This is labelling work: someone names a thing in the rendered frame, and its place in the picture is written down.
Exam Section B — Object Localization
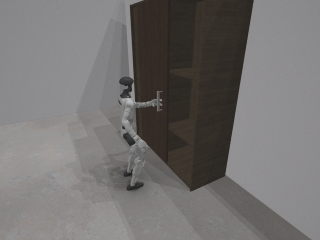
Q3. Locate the handle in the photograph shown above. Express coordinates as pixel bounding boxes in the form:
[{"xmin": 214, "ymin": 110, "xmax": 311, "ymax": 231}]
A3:
[
  {"xmin": 134, "ymin": 79, "xmax": 137, "ymax": 95},
  {"xmin": 157, "ymin": 91, "xmax": 163, "ymax": 112}
]

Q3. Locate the left robot shin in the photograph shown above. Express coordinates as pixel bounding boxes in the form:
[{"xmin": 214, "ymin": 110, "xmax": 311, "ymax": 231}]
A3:
[{"xmin": 127, "ymin": 147, "xmax": 138, "ymax": 173}]

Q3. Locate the robot left forearm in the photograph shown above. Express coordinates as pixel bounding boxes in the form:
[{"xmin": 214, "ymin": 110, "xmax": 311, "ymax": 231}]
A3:
[{"xmin": 136, "ymin": 101, "xmax": 152, "ymax": 108}]

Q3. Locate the robot right hand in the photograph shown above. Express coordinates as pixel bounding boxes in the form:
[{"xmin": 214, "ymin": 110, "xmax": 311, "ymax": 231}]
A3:
[{"xmin": 137, "ymin": 139, "xmax": 150, "ymax": 154}]

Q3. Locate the robot right thigh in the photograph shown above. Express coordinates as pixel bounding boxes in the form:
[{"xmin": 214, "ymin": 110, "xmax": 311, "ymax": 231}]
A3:
[{"xmin": 125, "ymin": 133, "xmax": 145, "ymax": 165}]

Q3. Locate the robot left hand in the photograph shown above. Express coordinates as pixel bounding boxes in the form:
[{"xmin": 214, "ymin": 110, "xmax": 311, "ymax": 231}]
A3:
[{"xmin": 151, "ymin": 99, "xmax": 162, "ymax": 107}]

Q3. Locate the right robot upper arm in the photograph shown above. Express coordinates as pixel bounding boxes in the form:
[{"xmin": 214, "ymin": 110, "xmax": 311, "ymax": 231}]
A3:
[{"xmin": 121, "ymin": 98, "xmax": 134, "ymax": 126}]

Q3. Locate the wardrobe door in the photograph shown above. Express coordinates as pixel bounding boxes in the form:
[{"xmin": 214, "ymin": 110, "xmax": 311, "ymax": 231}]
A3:
[
  {"xmin": 136, "ymin": 0, "xmax": 171, "ymax": 163},
  {"xmin": 133, "ymin": 7, "xmax": 142, "ymax": 135}
]

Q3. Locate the robot right forearm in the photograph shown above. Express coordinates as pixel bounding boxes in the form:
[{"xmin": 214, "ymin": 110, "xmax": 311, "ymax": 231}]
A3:
[{"xmin": 123, "ymin": 120, "xmax": 141, "ymax": 143}]

